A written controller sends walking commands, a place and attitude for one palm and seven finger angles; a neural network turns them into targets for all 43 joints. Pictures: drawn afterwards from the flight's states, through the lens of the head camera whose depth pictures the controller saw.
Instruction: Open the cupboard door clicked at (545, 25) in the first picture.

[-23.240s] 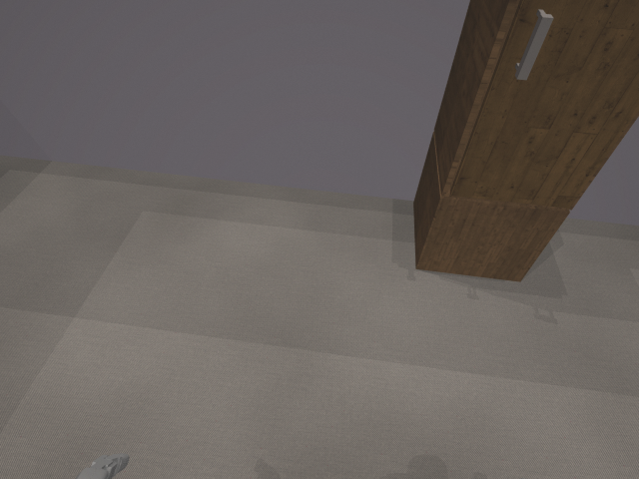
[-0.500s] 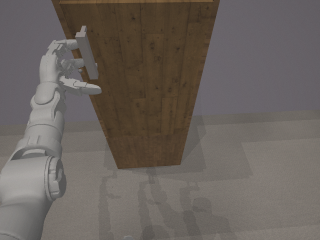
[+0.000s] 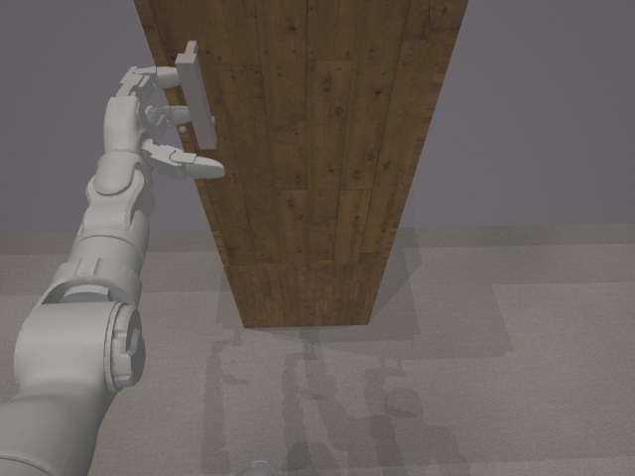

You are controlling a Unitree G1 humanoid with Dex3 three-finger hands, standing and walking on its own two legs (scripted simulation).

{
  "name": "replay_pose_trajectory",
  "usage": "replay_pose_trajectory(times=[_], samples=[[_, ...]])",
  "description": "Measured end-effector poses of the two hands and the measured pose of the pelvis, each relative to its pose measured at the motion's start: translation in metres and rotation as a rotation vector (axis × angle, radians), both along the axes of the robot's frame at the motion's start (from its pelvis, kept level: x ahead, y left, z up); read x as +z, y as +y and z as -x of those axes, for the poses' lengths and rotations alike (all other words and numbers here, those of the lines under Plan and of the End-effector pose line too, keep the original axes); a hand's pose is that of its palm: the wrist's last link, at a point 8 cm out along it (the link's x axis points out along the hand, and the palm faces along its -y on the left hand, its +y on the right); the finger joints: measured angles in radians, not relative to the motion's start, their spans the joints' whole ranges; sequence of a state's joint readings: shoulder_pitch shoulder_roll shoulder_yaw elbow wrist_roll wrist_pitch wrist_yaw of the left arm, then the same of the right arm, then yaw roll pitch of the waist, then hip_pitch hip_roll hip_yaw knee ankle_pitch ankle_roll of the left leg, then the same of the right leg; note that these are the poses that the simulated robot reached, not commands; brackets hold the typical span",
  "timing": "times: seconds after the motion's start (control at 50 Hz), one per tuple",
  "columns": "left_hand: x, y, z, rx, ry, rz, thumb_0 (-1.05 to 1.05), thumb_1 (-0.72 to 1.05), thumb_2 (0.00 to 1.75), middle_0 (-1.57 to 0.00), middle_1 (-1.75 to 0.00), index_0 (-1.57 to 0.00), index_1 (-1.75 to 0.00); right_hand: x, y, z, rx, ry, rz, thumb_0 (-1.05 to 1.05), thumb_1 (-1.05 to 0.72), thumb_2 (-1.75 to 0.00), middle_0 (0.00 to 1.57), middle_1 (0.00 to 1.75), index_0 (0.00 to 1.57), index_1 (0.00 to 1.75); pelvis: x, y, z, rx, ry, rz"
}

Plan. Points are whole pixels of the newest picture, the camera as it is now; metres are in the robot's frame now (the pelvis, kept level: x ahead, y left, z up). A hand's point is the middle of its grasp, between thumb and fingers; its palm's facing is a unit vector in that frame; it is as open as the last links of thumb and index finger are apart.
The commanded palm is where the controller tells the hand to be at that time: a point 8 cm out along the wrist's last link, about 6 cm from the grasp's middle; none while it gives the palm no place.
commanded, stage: move the hooked fingers beside the handle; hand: left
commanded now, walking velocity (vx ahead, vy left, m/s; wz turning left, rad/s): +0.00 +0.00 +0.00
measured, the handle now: (200, 96) +0.57 +0.16 +0.16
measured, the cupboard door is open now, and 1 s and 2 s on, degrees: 0 0 0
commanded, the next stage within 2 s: none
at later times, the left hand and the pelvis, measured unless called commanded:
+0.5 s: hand (181, 127) +0.50 +0.16 +0.16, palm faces +0.08 -1.00 +0.00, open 13.9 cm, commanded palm +0.48 +0.19 +0.15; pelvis -0.01 +0.00 +0.00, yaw +0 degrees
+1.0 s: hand (180, 127) +0.50 +0.17 +0.16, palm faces +0.05 -1.00 +0.01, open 13.9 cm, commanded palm +0.47 +0.22 +0.15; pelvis +0.01 -0.01 +0.00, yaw -2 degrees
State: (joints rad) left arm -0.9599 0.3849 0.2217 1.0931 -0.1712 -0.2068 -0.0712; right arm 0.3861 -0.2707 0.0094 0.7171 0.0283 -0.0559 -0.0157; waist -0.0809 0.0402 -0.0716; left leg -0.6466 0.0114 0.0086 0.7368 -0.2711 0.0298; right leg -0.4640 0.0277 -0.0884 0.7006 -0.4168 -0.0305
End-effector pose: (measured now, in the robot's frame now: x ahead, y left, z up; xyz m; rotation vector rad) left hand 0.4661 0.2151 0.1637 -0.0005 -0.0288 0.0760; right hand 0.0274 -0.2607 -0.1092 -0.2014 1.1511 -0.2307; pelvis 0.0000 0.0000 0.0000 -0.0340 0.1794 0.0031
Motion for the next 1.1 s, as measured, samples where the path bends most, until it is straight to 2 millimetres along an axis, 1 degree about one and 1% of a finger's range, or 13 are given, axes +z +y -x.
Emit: replay_pose_trajectory(times=[0.2, 0.4, 0.64, 0.9, 1.1], samples=[[0.001, 0.001, -0.004, 0.014, 0.007, -0.009, -0.02, -0.50, 0.30, -0.28, -1.24, -0.27, -1.28, -0.002, 0.006, 0.000, 0.032, 0.014, -0.003, 0.00, -0.91, -0.90, 0.20, 0.29, 0.20, 0.30, -0.002, 0.002, 0.004, 0.017, 0.009, 0.003], [0.001, 0.002, -0.006, 0.005, 0.011, -0.011, -0.02, -0.50, 0.30, -0.30, -1.23, -0.28, -1.31, -0.001, 0.001, 0.011, 0.017, 0.021, 0.011, 0.00, -0.91, -0.90, 0.20, 0.29, 0.20, 0.30, -0.003, 0.001, 0.006, 0.013, 0.017, 0.004], [0.000, 0.002, -0.005, -0.003, 0.007, -0.002, -0.02, -0.50, 0.30, -0.28, -1.21, -0.28, -1.27, 0.000, -0.004, 0.021, -0.023, 0.028, 0.012, 0.00, -0.91, -0.90, 0.20, 0.29, 0.20, 0.30, -0.002, -0.003, 0.004, -0.006, 0.011, 0.001], [-0.001, 0.005, -0.009, -0.017, 0.020, 0.001, -0.02, -0.50, 0.30, -0.29, -1.20, -0.30, -1.26, 0.001, -0.011, 0.016, -0.053, 0.022, 0.013, 0.00, -0.91, -0.90, 0.20, 0.29, 0.20, 0.30, 0.000, -0.009, -0.001, -0.020, 0.012, -0.005], [-0.005, 0.009, -0.011, -0.028, 0.026, 0.018, -0.02, -0.50, 0.30, -0.30, -1.20, -0.30, -1.22, 0.005, -0.018, 0.006, -0.086, 0.009, 0.021, 0.00, -0.91, -0.90, 0.20, 0.29, 0.20, 0.30, 0.003, -0.013, -0.010, -0.040, 0.006, -0.013]])
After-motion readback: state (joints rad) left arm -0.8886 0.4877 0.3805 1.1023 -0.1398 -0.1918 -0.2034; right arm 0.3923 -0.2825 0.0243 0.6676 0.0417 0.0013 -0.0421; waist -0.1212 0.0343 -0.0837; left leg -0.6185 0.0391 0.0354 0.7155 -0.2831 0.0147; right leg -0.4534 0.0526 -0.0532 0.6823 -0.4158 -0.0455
